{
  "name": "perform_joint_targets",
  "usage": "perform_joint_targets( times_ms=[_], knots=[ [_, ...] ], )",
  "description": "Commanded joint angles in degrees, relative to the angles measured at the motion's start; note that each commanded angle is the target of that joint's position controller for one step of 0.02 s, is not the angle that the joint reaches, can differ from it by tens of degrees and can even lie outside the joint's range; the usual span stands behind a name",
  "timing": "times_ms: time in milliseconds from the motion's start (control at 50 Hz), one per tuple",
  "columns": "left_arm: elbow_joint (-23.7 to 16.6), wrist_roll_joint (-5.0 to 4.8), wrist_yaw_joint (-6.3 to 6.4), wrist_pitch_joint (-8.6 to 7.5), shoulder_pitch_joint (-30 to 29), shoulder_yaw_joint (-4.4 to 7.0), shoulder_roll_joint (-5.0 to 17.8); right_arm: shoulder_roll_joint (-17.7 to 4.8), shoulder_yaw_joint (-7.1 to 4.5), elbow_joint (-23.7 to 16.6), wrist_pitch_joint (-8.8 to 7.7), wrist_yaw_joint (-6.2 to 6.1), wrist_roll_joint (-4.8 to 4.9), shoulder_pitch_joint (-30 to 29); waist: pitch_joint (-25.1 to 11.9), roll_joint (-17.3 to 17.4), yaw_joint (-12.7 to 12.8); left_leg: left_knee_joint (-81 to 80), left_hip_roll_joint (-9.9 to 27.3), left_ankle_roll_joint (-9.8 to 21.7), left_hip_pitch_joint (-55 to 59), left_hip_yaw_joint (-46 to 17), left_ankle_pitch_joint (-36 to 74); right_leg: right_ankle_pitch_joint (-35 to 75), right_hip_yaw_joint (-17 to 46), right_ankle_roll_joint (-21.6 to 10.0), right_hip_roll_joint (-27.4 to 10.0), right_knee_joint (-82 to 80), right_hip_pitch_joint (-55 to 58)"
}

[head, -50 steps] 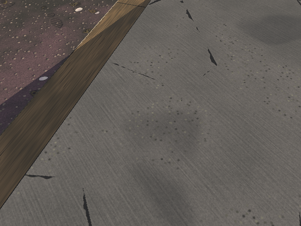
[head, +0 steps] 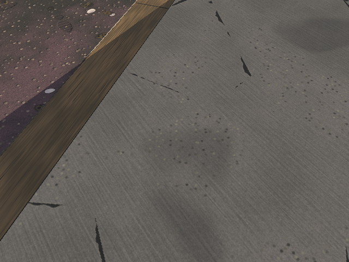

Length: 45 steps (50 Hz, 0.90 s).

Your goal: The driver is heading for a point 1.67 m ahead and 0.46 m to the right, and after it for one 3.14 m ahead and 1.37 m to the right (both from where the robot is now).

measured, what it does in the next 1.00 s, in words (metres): walks ahead, turning right: right foot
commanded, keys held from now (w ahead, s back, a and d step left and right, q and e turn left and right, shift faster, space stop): no key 0.10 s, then w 0.30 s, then w+e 0.56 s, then s+e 0.04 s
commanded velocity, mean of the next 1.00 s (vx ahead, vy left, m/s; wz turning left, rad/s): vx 0.33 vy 0.00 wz -0.23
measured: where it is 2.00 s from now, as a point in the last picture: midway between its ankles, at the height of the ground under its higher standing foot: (197, 252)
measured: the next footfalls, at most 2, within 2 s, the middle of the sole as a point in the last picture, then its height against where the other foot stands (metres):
right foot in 0.86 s outside the picture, level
left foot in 1.28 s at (189, 215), level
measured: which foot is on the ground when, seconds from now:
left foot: down 0.00-0.86, up 0.88-1.00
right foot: down 0.00-0.38, up 0.40-0.84, down 0.86-1.00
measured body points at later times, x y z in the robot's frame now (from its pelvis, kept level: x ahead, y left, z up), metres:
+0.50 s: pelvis +0.10 +0.04 +0.00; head +0.10 +0.06 +0.45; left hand +0.13 +0.30 -0.15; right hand +0.07 -0.21 -0.14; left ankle +0.06 +0.13 -0.74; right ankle +0.03 -0.10 -0.64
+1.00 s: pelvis +0.37 -0.04 -0.01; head +0.40 -0.04 +0.44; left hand +0.55 +0.19 -0.13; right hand +0.38 -0.32 -0.13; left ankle +0.32 +0.14 -0.63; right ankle +0.41 -0.10 -0.74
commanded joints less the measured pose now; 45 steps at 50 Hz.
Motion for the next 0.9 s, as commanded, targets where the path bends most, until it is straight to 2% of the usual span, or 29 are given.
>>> perform_joint_targets(
  times_ms=[20, 100, 120, 160, 180, 220, 240, 260, 300, 340, 360, 380, 400, 420, 440, 460, 500, 520, 560, 620, 680, 740, 780, 800, 820, 840, 860, 880, 900],
  knots=[
    [-0.5, -0.03, 0.14, -0.23, 5.1, 0.79, 5.0, -5.6, -0.77, -1.3, -0.32, -0.18, 0.02, 1.5, 1.1, -0.4, 0.0, -3.0, 1.2, 2.1, 6.0, -1.2, 8.2, 6.8, 1.2, -0.8, -1.4, -6.3, -8.1],
    [-0.6, -0.05, 0.14, -0.25, 5.6, 0.8, 4.8, -5.4, -0.74, -1.3, -0.32, -0.21, 0.04, 1.9, 1.2, -0.4, 0.0, -2.8, 1.2, 2.1, 6.0, -1.2, 8.5, 7.1, 1.2, -0.8, -1.4, -6.2, -8.1],
    [0.0, -0.13, 0.21, -0.17, 6.8, 0.77, 4.4, -4.8, -0.61, -0.8, -0.27, -0.23, 0.03, 2.9, -0.1, -0.7, 0.1, -2.5, 0.4, 2.1, 6.4, -0.3, 2.5, 1.3, 0.9, -1.1, -1.0, -6.6, -7.6],
    [-0.7, -0.76, 0.59, 0.1, 6.5, 1.59, 6.6, -5.4, -1.05, -0.8, -0.31, -0.31, 0.61, 3.2, 2.7, -3.0, 0.3, 1.2, -2.5, 2.6, 1.8, 2.6, -16.5, -16.7, 3.1, -3.8, -1.8, -7.6, -9.8],
    [-1.3, -1.03, 0.74, -0.02, 6.8, 1.96, 7.6, -5.5, -1.15, -1.5, -0.76, -0.2, 0.58, 2.0, 5.3, -4.1, 0.9, 3.3, -2.9, 2.9, -2.8, 3.0, -21.4, -24.2, 6.5, -5.7, -4.0, -9.4, -10.6],
    [-1.4, -1.76, 0.62, -1.06, 9.7, 3.25, 11.0, -3.2, -0.74, -3.7, -2.75, 0.75, 0.85, -1.7, 8.7, -9.9, 2.7, 13.6, -2.8, 2.9, -11.4, 5.0, -15.0, -31.0, 19.5, -10.9, -13.6, -16.1, -7.7],
    [-1.7, -1.85, 0.54, -1.64, 9.4, 3.8, 12.1, -2.9, -0.62, -4.7, -3.77, 1.37, 0.96, -3.1, 10.6, -11.0, 2.9, 18.4, -0.2, 3.7, -14.5, 3.1, -12.5, -29.6, 25.0, -13.4, -18.2, -18.1, -7.6],
    [-2.3, -1.49, 0.39, -2.24, 8.5, 3.73, 11.3, -3.1, -0.72, -5.4, -4.63, 1.93, 1.34, -3.5, 11.4, -10.6, 2.4, 20.6, 1.5, 4.6, -17.6, 1.5, -14.3, -25.6, 26.4, -14.2, -19.8, -18.1, -6.1],
    [-3.5, -1.82, -0.18, -2.85, 5.8, 3.62, 10.1, -3.8, -0.95, -5.9, -6.02, 2.68, 2.1, -2.1, 10.7, -8.9, 0.4, 13.4, 2.6, 6.0, -15.7, 1.4, -16.3, -16.7, 21.2, -11.7, -17.6, -15.2, -3.7],
    [-4.6, -2.17, -0.72, -2.53, 3.0, 3.6, 10.2, -4.2, -2.01, -1.7, -6.44, 2.88, 1.99, 7.3, 6.5, -6.3, -3.7, 1.9, -2.6, 5.1, 5.0, 6.8, -5.3, -8.3, 11.8, -8.3, -11.0, -8.6, -11.8],
    [-5.4, -1.93, -0.83, -2.8, 1.4, 3.44, 10.2, -5.8, -3.05, 0.4, -6.25, 2.87, 1.57, 14.0, 3.5, -4.0, -6.5, 0.9, -2.4, 5.1, 14.5, 4.2, -2.9, 2.3, 7.6, -6.6, -7.9, -0.4, -16.3],
    [-7.2, -1.51, -0.99, -3.38, -0.6, 2.52, 7.0, -11.1, -4.62, 1.5, -6.33, 2.5, 1.36, 22.7, 0.0, 9.9, -9.5, -8.4, 9.7, 9.8, 23.3, -15.5, -9.1, 4.9, -0.9, -2.4, -1.0, 21.6, -25.5],
    [-9.2, -1.88, -0.82, -4.58, -0.4, 1.72, 3.4, -13.9, -4.51, 1.8, -7.05, 3.23, 0.83, 27.8, -4.3, 19.1, -9.3, -18.6, 20.9, 17.5, 28.5, -41.2, -13.5, -12.2, 2.0, -1.5, 4.4, 38.0, -35.4],
    [-9.2, -3.36, -1.13, -5.34, -0.9, 2.32, 5.4, -10.1, -3.06, 0.6, -7.9, 3.01, 0.27, 22.1, -0.4, 10.5, -5.9, -17.9, 23.2, 17.5, 24.9, -40.4, -16.4, -10.9, 8.2, -3.2, 0.3, 47.5, -40.2],
    [-9.2, -3.88, -1.66, -5.73, -1.8, 2.43, 6.2, -7.1, -2.18, -1.3, -8.32, 2.99, 0.44, 16.9, 3.0, 6.2, -4.2, -17.3, 20.9, 14.8, 21.4, -31.5, -14.7, -4.8, 9.4, -5.0, -2.1, 49.3, -41.9],
    [-8.7, -3.45, -1.75, -5.88, -2.0, 2.77, 6.4, -6.1, -1.56, -2.4, -8.37, 3.26, 0.27, 13.1, 3.8, 3.5, -2.7, -18.1, 18.1, 12.2, 18.7, -23.4, -10.4, 0.9, 9.1, -6.0, -4.1, 47.0, -40.9],
    [-8.3, -2.74, -1.99, -5.17, -2.3, 4.0, 7.8, -3.6, -0.58, -2.8, -7.93, 3.39, -0.25, 11.8, 4.2, 4.2, -1.3, -18.4, 13.0, 8.0, 16.0, -10.1, 3.5, 7.0, 8.2, -6.3, -5.7, 40.9, -37.0],
    [-8.0, -2.77, -2.36, -4.51, -1.9, 4.02, 6.6, -3.5, -0.45, -2.4, -7.73, 3.12, -0.61, 13.4, 3.6, 5.1, -1.2, -18.2, 12.0, 7.4, 15.5, -6.4, 8.4, 8.4, 7.4, -5.9, -5.5, 39.9, -35.7],
    [-8.9, -2.51, -2.81, -3.38, -3.9, 3.8, 4.8, -5.0, -0.55, -2.0, -7.59, 2.32, -1.01, 15.5, 3.9, 3.7, -1.1, -19.0, 12.0, 8.2, 14.9, -2.6, 14.2, 10.8, 6.7, -4.6, -5.2, 38.0, -37.3],
    [-13.1, -2.16, -3.09, -3.21, -12.1, 3.05, 3.7, -7.1, -0.73, -3.4, -7.49, 1.32, -1.56, 13.6, 6.3, 2.4, -1.5, -21.5, 11.8, 8.3, 11.9, 2.0, 16.1, 16.9, 5.4, -3.3, -4.7, 26.5, -38.4],
    [-16.6, -1.68, -4.13, -3.41, -19.3, 2.15, 3.1, -8.4, -0.97, -3.9, -7.39, 0.63, -0.9, 15.5, 7.2, 2.5, -3.3, -22.9, 12.2, 7.8, 11.7, 6.4, 17.8, 21.7, 0.3, -3.4, -4.1, 17.2, -35.0],
    [-19.3, -1.83, -5.51, -3.51, -23.3, 1.92, 3.5, -9.0, -1.26, -3.9, -6.74, 0.54, -0.28, 17.5, 7.7, 2.2, -3.3, -19.7, 13.6, 7.3, 17.2, 9.8, 26.4, 20.0, -2.5, -5.4, -2.9, 11.8, -33.9],
    [-20.5, -1.83, -6.26, -3.65, -22.4, 2.75, 5.2, -10.7, -1.67, -4.9, -6.12, 0.24, -0.2, 16.3, 4.6, 4.5, -0.8, -12.9, 14.5, 6.4, 20.8, 11.8, 46.8, 16.0, -5.6, -7.5, 0.2, 10.9, -28.4],
    [-20.3, -1.96, -6.53, -3.56, -19.4, 3.53, 6.7, -11.6, -1.95, -5.6, -5.63, -0.07, -0.29, 15.5, 1.7, 6.3, 1.4, -7.0, 14.8, 5.9, 22.4, 12.5, 57.5, 13.3, -7.0, -8.7, 2.3, 11.6, -24.0],
    [-19.2, -2.1, -6.71, -3.35, -13.0, 4.76, 9.2, -12.7, -2.27, -6.5, -5.09, -0.26, -0.51, 14.1, -2.3, 8.0, 5.1, 2.0, 15.0, 5.5, 21.7, 12.6, 63.8, 11.2, -7.3, -10.1, 4.2, 11.7, -16.1],
    [-17.0, -2.11, -6.41, -3.07, -4.1, 6.61, 12.8, -13.2, -2.34, -7.7, -4.92, -0.14, -0.31, 12.1, -7.2, 7.7, 9.9, 14.3, 13.4, 4.4, 16.9, 12.8, 61.3, 13.4, -6.1, -12.2, 5.8, 7.7, -2.8],
    [-15.7, -1.91, -5.04, -2.22, 3.4, 8.33, 17.1, -12.3, -1.93, -9.4, -5.57, 0.25, -0.68, 11.9, -11.9, 1.6, 12.5, 32.3, 10.1, 2.2, 2.6, 12.5, 40.7, 9.0, 7.3, -15.0, -1.4, 5.0, 13.6],
    [-17.6, -1.62, -4.47, -2.22, 1.8, 8.74, 21.4, -3.1, 0.59, -12.1, -7.76, 1.91, -0.83, 17.8, -20.1, -13.9, 4.7, 57.4, -3.7, -1.1, -21.3, 5.6, -17.7, 3.6, 43.6, -28.0, -18.6, -2.4, 32.5],
    [-16.5, -0.6, -4.24, -2.47, 4.3, 7.34, 16.8, -7.5, -0.33, -14.4, -10.89, 3.07, 1.45, 10.9, -23.8, -8.1, 8.4, 61.8, -2.8, 1.3, -27.7, -7.5, -17.6, -2.3, 51.2, -26.7, -18.9, -11.2, 32.5]
  ],
)
Keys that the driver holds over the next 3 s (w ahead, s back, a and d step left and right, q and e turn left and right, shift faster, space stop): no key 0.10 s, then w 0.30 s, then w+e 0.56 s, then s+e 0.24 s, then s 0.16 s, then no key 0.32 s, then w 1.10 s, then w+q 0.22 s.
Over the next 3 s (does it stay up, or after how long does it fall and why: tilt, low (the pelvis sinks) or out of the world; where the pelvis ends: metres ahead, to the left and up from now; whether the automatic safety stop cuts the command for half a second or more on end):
stays up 0.96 -0.32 0.01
